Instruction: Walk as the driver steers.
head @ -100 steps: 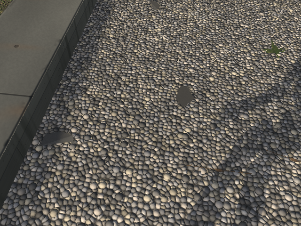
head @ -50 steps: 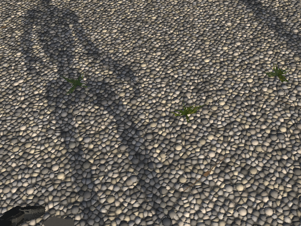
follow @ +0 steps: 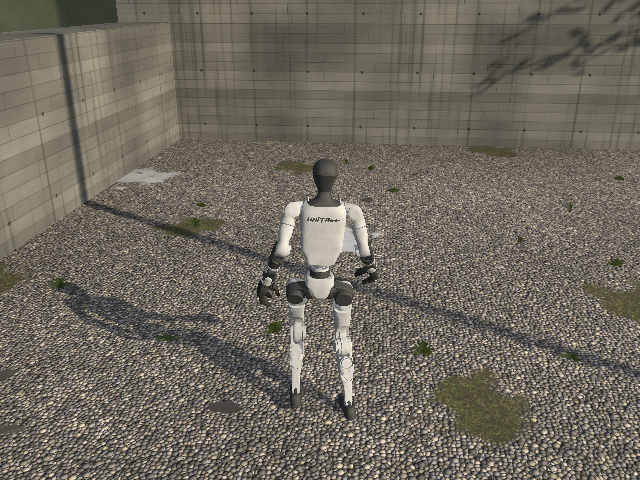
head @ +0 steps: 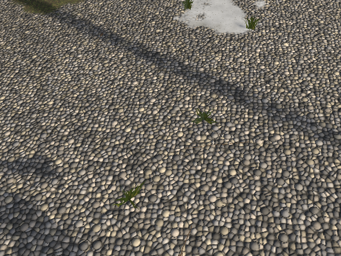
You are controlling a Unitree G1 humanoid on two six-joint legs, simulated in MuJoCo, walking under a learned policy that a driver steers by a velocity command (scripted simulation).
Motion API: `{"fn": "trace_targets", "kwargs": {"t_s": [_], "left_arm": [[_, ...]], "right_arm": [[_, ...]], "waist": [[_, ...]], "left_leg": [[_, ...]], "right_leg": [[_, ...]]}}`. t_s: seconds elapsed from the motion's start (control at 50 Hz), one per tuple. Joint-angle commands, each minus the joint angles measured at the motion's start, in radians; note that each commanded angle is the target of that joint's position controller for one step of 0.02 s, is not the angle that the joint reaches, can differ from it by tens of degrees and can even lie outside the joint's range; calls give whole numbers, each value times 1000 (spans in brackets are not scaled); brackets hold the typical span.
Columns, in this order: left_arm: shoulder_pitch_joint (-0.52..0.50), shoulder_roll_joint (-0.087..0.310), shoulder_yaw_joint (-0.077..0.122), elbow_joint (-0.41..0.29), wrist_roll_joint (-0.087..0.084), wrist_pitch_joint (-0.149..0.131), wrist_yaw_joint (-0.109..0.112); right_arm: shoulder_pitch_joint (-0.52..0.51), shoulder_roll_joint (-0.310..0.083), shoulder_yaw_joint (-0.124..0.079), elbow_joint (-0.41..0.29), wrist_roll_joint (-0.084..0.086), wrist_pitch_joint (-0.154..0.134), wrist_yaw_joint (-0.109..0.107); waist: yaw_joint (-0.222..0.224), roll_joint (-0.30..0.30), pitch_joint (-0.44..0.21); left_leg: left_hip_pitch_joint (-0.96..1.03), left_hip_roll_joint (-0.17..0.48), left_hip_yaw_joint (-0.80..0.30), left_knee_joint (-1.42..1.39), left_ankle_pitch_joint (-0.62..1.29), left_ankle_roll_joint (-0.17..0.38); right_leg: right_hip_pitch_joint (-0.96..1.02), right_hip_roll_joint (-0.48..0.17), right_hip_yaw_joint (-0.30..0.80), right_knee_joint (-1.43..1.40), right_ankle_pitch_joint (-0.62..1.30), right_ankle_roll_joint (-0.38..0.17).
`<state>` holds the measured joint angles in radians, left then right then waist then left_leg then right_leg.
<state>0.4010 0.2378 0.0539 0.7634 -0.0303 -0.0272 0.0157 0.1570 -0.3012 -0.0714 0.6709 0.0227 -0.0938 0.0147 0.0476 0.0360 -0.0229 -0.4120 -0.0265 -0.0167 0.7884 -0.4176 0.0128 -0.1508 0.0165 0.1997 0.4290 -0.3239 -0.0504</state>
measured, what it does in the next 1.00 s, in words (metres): walks ahead, turning right: left foot, then right foot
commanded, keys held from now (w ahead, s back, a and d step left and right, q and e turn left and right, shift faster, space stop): w+e+shift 1.00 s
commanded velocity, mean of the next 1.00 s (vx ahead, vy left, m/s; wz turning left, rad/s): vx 0.90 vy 0.00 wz -0.92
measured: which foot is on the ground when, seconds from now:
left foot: up 0.00-0.08, down 0.10-0.56, up 0.58-0.98, down 1.00-1.00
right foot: down 0.00-0.10, up 0.12-0.54, down 0.56-1.00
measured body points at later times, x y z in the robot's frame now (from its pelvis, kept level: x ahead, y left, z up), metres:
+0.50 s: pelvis +0.24 -0.05 -0.03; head +0.28 -0.07 +0.41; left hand +0.59 +0.03 -0.08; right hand +0.05 -0.27 -0.16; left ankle +0.06 +0.14 -0.74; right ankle +0.37 -0.20 -0.71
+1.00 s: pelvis +0.63 -0.33 -0.04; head +0.66 -0.37 +0.41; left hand +0.84 -0.10 -0.15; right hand +0.64 -0.68 -0.08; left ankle +0.84 -0.37 -0.75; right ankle +0.40 -0.19 -0.72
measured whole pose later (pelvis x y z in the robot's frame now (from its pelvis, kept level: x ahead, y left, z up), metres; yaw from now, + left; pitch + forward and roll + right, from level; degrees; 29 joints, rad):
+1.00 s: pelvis +0.63 -0.33 -0.04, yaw -54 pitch +3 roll +0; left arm 0.48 0.36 0.08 0.86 0.01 -0.07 -0.01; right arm -0.03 -0.28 0.02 0.55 -0.03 -0.06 0.00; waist 0.12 0.00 0.05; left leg -0.56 0.03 -0.04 0.54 -0.06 -0.01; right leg 0.13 0.20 0.32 0.55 -0.45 -0.17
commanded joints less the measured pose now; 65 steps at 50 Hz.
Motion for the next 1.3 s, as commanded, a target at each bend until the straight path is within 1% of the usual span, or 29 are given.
{"fn": "trace_targets", "kwargs": {"t_s": [0.02, 0.06, 0.08, 0.1, 0.12, 0.14, 0.18, 0.24, 0.34, 0.44, 0.48, 0.52, 0.54, 0.56, 0.58, 0.6, 0.64, 0.7, 0.8, 0.9, 0.94, 0.96, 0.98, 1.0, 1.02, 1.04, 1.08, 1.16, 1.3], "left_arm": [[-140, 270, 78, -75, 87, -3, -19], [-190, 224, 79, -94, 60, -1, -41], [-212, 197, 75, -102, 53, -6, -40], [-258, 140, 60, -129, 54, -20, -39], [-300, 32, 25, -204, 38, -32, -34], [-266, 68, 19, -207, 43, -17, -28], [-264, 131, 34, -168, 75, 0, -59], [-248, 129, 33, -147, 75, 21, -108], [-399, 114, 14, -195, 68, 30, -123], [-571, 84, -23, -251, 67, 28, -144], [-519, 86, -24, -234, 62, 27, -124], [-264, 150, 5, -171, 55, 23, -99], [-42, 206, 35, -106, 55, 16, -80], [49, 259, 68, -51, 55, 18, -56], [-67, 370, 91, -84, 51, 37, -42], [-10, 388, 96, -116, 61, 46, -40], [-14, 321, 84, -58, 56, 28, -22], [-113, 240, 48, -68, 43, -17, -9], [-43, 230, 42, -38, 42, -55, -25], [46, 264, 55, 17, 22, -57, -19], [5, 298, 61, 17, 21, -56, -10], [-21, 336, 68, 15, 31, -58, -14], [-92, 357, 73, 5, 42, -65, -22], [-120, 234, 43, -16, 52, -79, -24], [-30, 107, 4, -74, 3, -74, -23], [-30, 189, 3, -57, 25, -61, -12], [-139, 217, 11, -38, 60, -32, -33], [-249, 102, -20, -114, 71, 20, -83], [-476, 89, -49, -229, 60, 24, -124]], "right_arm": [[-89, -41, -4, -90, -76, 13, 41], [29, -46, -14, -65, -41, 59, 13], [146, -93, -30, -38, -37, 65, -9], [312, -179, -50, -12, -50, 56, -27], [382, -304, -63, -13, -79, 48, -39], [235, -277, -61, -36, -84, 52, -40], [114, -136, -21, -59, -64, 48, -27], [154, -114, -9, -18, -56, 27, -27], [259, -81, -2, 60, -57, -2, -18], [324, -108, -4, 132, -63, -3, -32], [330, -152, -8, 145, -57, 6, -38], [298, -232, -25, 136, -58, 36, -42], [260, -242, -27, 114, -56, 46, -38], [264, -199, -19, 111, -72, 46, -29], [251, -73, 10, 10, -60, 35, -2], [135, -143, 5, -69, -55, 10, -3], [89, -125, 21, -75, -50, -16, -8], [162, -112, 30, -43, -100, 34, -8], [-133, -60, 56, -150, -82, 57, 8], [-238, -67, 63, -184, -62, 41, 14], [-136, -104, 48, -159, -56, 38, -1], [6, -163, 23, -126, -47, 35, -17], [237, -211, -4, -70, -39, 36, -39], [443, -276, -32, -27, -64, 34, -64], [377, -319, -36, -42, -98, 29, -58], [239, -258, -42, -63, -91, 36, -43], [148, -101, -7, -47, -80, 39, -36], [218, -47, 12, 74, -53, 2, -13], [221, -108, 5, 131, -52, -35, -10]], "waist": [[-37, -300, 49], [-117, -211, 48], [-182, -131, 30], [-275, 46, -45], [-276, 321, -101], [-171, 219, -37], [-97, 56, 74], [-84, 104, 79], [-92, 48, 154], [-109, 19, 223], [-59, 48, 148], [85, 99, -13], [177, 95, -122], [183, 1, -168], [46, -274, -168], [97, -119, -275], [26, 10, -29], [-95, 15, 55], [-32, -18, 176], [32, -63, 95], [-28, -70, 9], [-107, -82, -85], [-248, -82, -176], [-311, 30, -280], [-178, 365, -405], [-147, 279, -323], [-125, 24, -76], [-66, 25, 79], [-27, 6, 191]], "left_leg": [[38, -40, 57, -163, 26, -26], [362, -56, 77, -289, 185, -63], [567, -21, 51, -291, 174, -60], [742, 138, -102, -343, 10, -39], [747, 430, -536, -576, -420, 5], [572, 515, -735, -642, -548, 65], [410, 410, -454, -606, -357, 71], [369, 310, -169, -643, -95, 56], [419, 307, 65, -677, 143, 51], [448, 285, 277, -709, 530, 37], [495, 288, 330, -562, 1180, 29], [512, 333, 324, -216, 1528, 42], [377, 341, 304, 63, 1459, 51], [117, 271, 282, 373, 833, 27], [-327, 66, 235, 751, -55, -45], [-435, 43, 6, 827, -3, -38], [-429, 133, -35, 655, 97, -27], [-256, 188, -42, 499, 31, -66], [-223, 158, 32, 116, 277, -101], [-102, 59, 33, -158, 498, -38], [143, -1, 28, -235, 435, -18], [328, -9, 6, -211, 359, -9], [572, 27, 3, -211, 284, 0], [801, 211, -174, -210, -28, 28], [934, 505, -712, -415, -217, 100], [805, 483, -820, -496, -365, 131], [521, 403, -517, -515, -226, 126], [329, 355, -170, -591, 108, 75], [268, 244, 289, -686, 681, 13]], "right_leg": [[-86, -67, 202, -206, -189, -161], [-315, -33, 205, -132, -191, -126], [-474, -2, 191, -20, -203, -96], [-604, 73, 100, 252, -216, -62], [-739, 142, -1, 579, -300, -38], [-784, 26, -9, 729, -149, -36], [-743, -53, -67, 765, 2, -21], [-705, -82, -121, 821, 117, 6], [-800, -90, -144, 744, 229, -10], [-646, -70, -335, 428, 210, -90], [-458, 26, -418, 362, 150, -138], [-187, 103, -407, 355, 28, -178], [101, 130, -362, 303, 0, -209], [375, 80, -213, 233, -62, -219], [561, -185, 339, 65, -303, -324], [595, -245, 617, -91, -330, -371], [325, -221, 471, -182, -115, -319], [3, -99, 284, -198, 80, -308], [-196, 4, 203, -283, 254, -268], [28, -32, 223, -204, 725, -199], [49, -19, 214, -66, 977, -143], [36, -23, 222, 113, 1049, -116], [-63, 5, 203, 351, 1005, -99], [-225, 77, 129, 702, 550, -88], [-473, 180, 10, 976, -167, -63], [-573, 86, -33, 1024, -64, -77], [-568, -16, -85, 958, 55, -71], [-615, -109, -105, 903, 56, -62], [-516, -78, -300, 466, 337, -95]]}}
